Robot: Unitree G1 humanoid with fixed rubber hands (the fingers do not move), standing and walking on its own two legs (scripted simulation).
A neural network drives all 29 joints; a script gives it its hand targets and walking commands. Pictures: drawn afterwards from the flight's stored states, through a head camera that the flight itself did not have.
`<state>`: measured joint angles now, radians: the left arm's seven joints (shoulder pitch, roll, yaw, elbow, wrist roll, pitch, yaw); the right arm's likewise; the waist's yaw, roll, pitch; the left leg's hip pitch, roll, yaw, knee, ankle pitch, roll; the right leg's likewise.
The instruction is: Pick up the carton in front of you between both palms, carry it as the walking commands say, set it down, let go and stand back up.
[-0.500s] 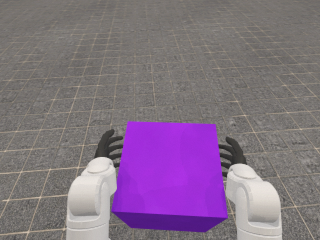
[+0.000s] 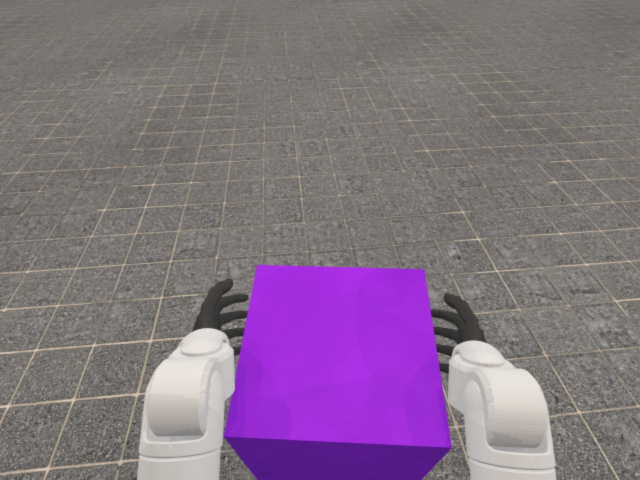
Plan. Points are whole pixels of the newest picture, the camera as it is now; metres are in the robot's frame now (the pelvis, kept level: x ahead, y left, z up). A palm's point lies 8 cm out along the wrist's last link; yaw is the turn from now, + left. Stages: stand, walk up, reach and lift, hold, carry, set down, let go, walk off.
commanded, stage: carry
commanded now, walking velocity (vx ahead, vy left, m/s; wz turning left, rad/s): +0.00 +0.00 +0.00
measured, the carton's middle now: (337, 383) +0.28 +0.00 -0.02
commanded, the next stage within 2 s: hold in 0.92 s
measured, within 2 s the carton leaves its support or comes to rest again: neither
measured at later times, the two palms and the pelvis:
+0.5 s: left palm (213, 384) +0.24 +0.15 +0.04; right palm (468, 398) +0.23 -0.15 +0.03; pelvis -0.04 +0.00 +0.00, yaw +0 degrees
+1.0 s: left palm (220, 393) +0.23 +0.13 +0.04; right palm (481, 409) +0.22 -0.16 +0.03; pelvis -0.05 -0.01 +0.01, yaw -3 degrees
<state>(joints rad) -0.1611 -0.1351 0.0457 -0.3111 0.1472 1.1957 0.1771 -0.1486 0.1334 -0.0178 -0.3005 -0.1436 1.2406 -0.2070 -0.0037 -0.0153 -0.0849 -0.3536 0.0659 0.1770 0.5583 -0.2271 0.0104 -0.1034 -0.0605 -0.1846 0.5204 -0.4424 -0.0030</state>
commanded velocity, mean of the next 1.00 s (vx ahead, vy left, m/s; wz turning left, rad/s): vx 0.00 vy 0.00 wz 0.00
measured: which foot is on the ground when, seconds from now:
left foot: down 0.00-1.00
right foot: down 0.00-1.00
